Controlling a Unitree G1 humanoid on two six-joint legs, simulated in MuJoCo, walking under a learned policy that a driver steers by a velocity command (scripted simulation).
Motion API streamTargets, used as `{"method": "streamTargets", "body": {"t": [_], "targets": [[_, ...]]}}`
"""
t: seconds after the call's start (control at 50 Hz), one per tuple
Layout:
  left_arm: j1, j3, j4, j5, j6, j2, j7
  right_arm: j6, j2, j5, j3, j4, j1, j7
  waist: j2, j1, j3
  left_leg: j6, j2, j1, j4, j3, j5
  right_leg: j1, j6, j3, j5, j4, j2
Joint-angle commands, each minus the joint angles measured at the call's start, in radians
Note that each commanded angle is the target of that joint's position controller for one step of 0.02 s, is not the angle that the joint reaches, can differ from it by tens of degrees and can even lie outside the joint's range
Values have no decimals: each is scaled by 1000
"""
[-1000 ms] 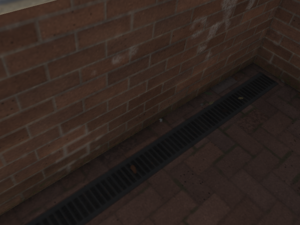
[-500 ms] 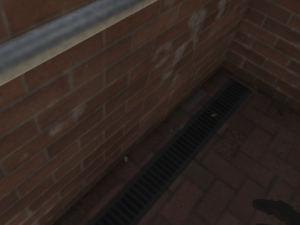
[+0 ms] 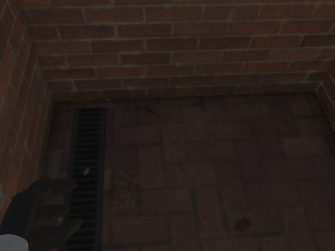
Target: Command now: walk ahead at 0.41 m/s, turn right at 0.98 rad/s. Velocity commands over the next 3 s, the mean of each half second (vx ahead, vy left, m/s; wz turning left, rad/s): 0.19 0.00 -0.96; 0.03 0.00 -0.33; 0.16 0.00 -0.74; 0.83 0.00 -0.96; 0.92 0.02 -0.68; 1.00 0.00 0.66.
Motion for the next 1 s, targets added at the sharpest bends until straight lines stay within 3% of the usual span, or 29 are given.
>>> {"method": "streamTargets", "body": {"t": [0.02, 0.04, 0.06, 0.08, 0.12, 0.18, 0.22, 0.28, 0.3, 0.32, 0.34, 0.36, 0.38, 0.4, 0.42, 0.44, 0.46, 0.48, 0.52, 0.6, 0.7, 0.74, 0.76, 0.78, 0.8, 0.82, 0.88, 0.92, 1.0], "targets": [[384, 116, 15, -5, 7, 355, 48, -18, -78, 0, 3, -281, -95, 5, -205, 186, -475, 48, -226, -755, 785, -173, -128, 972, -252, 813, 359, -315, -362], [387, 113, 45, -19, 3, 289, 57, -9, -115, -11, 0, -280, -183, -11, -53, 198, -454, 62, -198, -743, 745, -279, 18, 906, -257, 802, 283, -375, -321], [347, 100, 51, -24, -8, 232, 56, 8, -105, 1, 4, -262, -169, -34, -51, 145, -290, 70, -165, -747, 656, -276, 61, 749, -268, 674, 326, -340, -301], [318, 81, 72, -32, -14, 184, 59, 23, -111, -16, 7, -246, -160, -50, -33, 102, -200, 66, -149, -696, 570, -280, 28, 603, -246, 589, 390, -340, -237], [256, 51, 91, -35, -1, 101, 54, 45, -106, -23, 10, -201, -100, -41, -50, 46, -194, 66, -137, -576, 407, -256, 0, 444, -220, 402, 596, -326, -154], [310, 55, 128, -7, -24, 129, 33, 41, -34, -10, 26, -203, -197, -25, 31, 73, -221, 58, -193, -482, 233, -209, 42, 366, -202, 403, 790, -306, -135], [305, 49, 131, -29, -22, 106, 24, 45, -17, -7, 30, -217, -272, -22, 21, 90, -202, 76, -222, -469, 129, -219, 165, 327, -182, 431, 757, -308, -118], [269, 50, 135, -19, -14, 84, 52, 57, -23, 20, 29, -272, -375, -35, -79, 91, -195, 44, -277, -382, -21, -248, 219, 264, -123, 473, 493, -287, -45], [253, 64, 119, -37, 5, 112, 52, 65, -16, 25, 28, -277, -377, -29, -95, 90, -209, 47, -291, -336, -78, -241, 227, 262, -95, 485, 433, -272, -27], [274, 65, 127, -18, 8, 114, 55, 62, -29, 26, 26, -269, -391, -31, -41, 93, -185, 36, -325, -271, -138, -229, 262, 214, -70, 507, 296, -254, -5], [278, 65, 125, -22, 10, 106, 55, 55, -15, 24, 24, -262, -390, -38, -19, 76, -165, 30, -333, -190, -215, -225, 300, 166, -48, 534, 177, -237, 8], [266, 59, 127, -18, 21, 90, 54, 42, 12, 25, 28, -247, -355, -37, -14, 45, -153, 51, -302, -81, -294, -228, 368, 78, -20, 509, 18, -170, 33], [304, 40, 116, -36, 24, 20, 48, 35, -46, 4, 14, -241, -333, -38, 83, 53, -151, 87, -137, 24, -384, -357, 337, -22, 12, 434, -263, -9, 95], [388, 18, 116, -50, 28, -56, 49, 32, -119, -19, 5, -272, -338, -45, 258, 98, -183, 156, 157, 65, -463, -615, 289, -69, 30, 231, -566, 243, 171], [335, 49, 95, 15, 44, 74, 46, 43, -119, -15, 0, -269, -305, -53, 249, 77, -235, 253, 213, -36, -526, -755, 85, -76, 21, 134, -472, 385, 128], [270, 58, 86, 31, 49, 103, 52, 47, -59, -2, 16, -266, -359, -56, 163, 95, -131, 284, 172, -177, -560, -711, -39, -63, 26, 112, -386, 423, 57], [299, 53, 117, 25, 53, 82, 40, 44, -37, 1, 17, -264, -389, -53, 132, 114, -59, 272, 101, -261, -565, -600, 6, -17, 52, 105, -319, 479, 22], [321, 45, 133, 26, 55, 59, 31, 36, -28, -9, 18, -266, -422, -50, 130, 130, -65, 260, 51, -286, -562, -500, 105, 12, 74, 74, -275, 526, 20], [353, 46, 157, -2, 51, 48, 14, 18, 16, 11, 35, -258, -453, -54, 175, 132, -97, 238, -12, -304, -537, -364, 278, 68, 109, 97, -235, 539, 27], [319, 39, 185, -16, 46, 23, 4, -4, 7, 17, 22, -240, -440, -38, 185, 131, -137, 229, -14, -293, -468, -257, 484, 164, 150, 115, -227, 396, 43], [221, 17, 193, -47, 44, -15, 2, 33, -16, 8, 14, -201, -398, -9, 257, 92, -108, 211, -36, -316, -496, -243, 192, 302, 137, 25, -346, 13, -4], [272, 7, 227, -33, 36, -21, 18, 48, -41, 11, -1, -175, -362, 0, 218, 136, -90, 170, -47, -330, -446, -234, 279, 412, 113, -2, -138, -263, -19], [268, 6, 233, -27, 32, -7, 26, 47, -18, 14, 1, -164, -330, 12, 165, 129, -104, 120, -58, -368, -415, -221, 312, 493, 102, 93, -63, -344, -73], [269, 7, 226, -14, 22, 45, 33, 41, 29, 14, 6, -170, -295, 27, -9, 93, -134, 70, -125, -423, -293, -144, 279, 542, 84, 302, -4, -379, -235], [215, 4, 228, -28, 10, 64, 36, 38, 89, 31, 25, -189, -319, 28, -158, 64, -132, 71, -177, -300, -405, -122, 250, 367, 39, 311, 16, -370, -226], [197, -2, 238, -31, 2, 17, 33, 35, 60, 22, 20, -174, -364, 28, -121, 86, -89, 61, -182, -237, -379, -125, 300, 324, 56, 266, -73, -378, -175], [193, -14, 253, -17, -2, -13, 42, 32, 29, -6, 9, -138, -357, 33, -83, 88, -82, 54, -171, -167, -382, -118, 370, 303, 75, 224, -84, -385, -142], [232, -14, 287, -6, -5, -21, 65, 30, 5, 7, -4, -104, -310, 19, -62, 81, -80, 54, -152, -170, -384, -119, 385, 320, 65, 210, -33, -363, -137], [211, 17, 250, -20, 1, 41, 79, 44, -12, 12, -20, -147, -345, -17, -73, 86, -99, 50, -198, -208, -261, -60, 313, 267, 7, 286, 117, -298, -136]]}}
Next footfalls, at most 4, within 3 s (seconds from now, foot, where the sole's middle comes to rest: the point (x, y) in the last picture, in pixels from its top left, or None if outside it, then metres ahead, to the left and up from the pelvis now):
0.38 left None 0.35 0.05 -0.73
0.76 right None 0.16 -0.12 -0.73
1.80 left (252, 216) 0.52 -0.37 -0.73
2.22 right None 0.29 -0.72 -0.73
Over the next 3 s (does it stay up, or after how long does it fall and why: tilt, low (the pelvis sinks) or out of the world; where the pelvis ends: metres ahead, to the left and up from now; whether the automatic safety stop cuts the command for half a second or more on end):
stays up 0.19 -1.05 0.29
